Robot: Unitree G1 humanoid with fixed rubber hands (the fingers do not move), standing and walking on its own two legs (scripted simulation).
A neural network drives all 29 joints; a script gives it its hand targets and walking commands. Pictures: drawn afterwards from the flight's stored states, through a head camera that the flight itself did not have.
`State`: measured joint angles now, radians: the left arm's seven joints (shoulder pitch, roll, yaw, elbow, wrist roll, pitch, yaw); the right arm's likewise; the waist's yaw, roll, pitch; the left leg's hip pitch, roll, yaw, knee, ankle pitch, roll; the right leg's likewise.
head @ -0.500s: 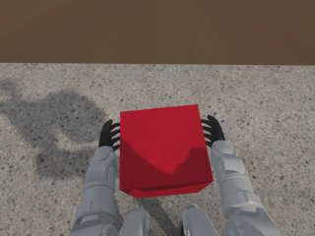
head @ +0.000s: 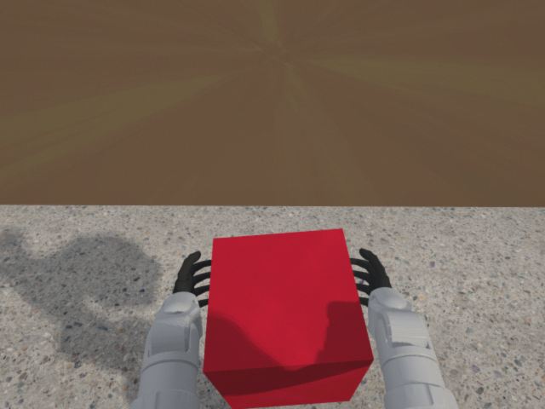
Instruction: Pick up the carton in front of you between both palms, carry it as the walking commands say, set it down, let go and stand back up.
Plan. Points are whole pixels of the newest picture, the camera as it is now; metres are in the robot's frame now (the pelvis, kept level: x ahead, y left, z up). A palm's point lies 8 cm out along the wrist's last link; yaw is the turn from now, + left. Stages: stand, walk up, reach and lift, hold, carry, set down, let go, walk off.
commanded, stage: reach and lift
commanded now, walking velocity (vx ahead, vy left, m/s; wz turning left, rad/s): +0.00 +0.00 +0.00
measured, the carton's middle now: (284, 323) +0.29 +0.00 -0.06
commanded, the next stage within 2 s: hold in 1.00 s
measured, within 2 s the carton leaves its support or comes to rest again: neither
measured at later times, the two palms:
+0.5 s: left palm (186, 294) +0.29 +0.15 +0.04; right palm (382, 290) +0.29 -0.15 +0.03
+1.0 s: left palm (184, 290) +0.30 +0.15 +0.05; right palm (382, 286) +0.29 -0.15 +0.04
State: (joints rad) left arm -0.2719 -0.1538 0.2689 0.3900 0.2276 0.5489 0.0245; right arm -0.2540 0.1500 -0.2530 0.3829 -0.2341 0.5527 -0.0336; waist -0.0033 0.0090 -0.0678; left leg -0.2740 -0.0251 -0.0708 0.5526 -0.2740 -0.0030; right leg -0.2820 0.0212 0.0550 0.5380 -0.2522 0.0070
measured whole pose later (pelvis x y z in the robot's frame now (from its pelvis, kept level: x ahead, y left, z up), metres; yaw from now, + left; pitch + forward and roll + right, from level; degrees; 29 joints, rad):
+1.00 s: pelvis +0.01 +0.00 +0.01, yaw +0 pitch -6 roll +0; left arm -0.27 -0.15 0.24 0.29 0.28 0.68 0.00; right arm -0.25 0.15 -0.22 0.28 -0.27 0.69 -0.01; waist 0.00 0.01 0.02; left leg -0.08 -0.02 -0.07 0.39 -0.21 0.00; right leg -0.09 0.02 0.06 0.38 -0.19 0.01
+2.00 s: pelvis +0.12 +0.00 +0.00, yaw +1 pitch +5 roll -2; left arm -0.13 -0.13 0.07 -0.34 0.08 1.11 0.11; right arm -0.08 0.13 -0.10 -0.39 -0.08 1.13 -0.11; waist -0.01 0.04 -0.18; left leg -0.25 0.06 0.04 0.66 -0.43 0.00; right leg -0.34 -0.01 -0.21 0.46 -0.18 -0.04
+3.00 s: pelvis +0.74 +0.02 +0.01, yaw +4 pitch +4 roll +0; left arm 0.01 -0.13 0.06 -0.49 0.03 1.18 0.13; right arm 0.02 0.13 -0.05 -0.51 -0.04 1.20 -0.15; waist 0.03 0.01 -0.06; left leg -0.48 0.09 0.07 1.17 -0.32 0.01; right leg -0.34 -0.05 -0.27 0.45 -0.19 -0.08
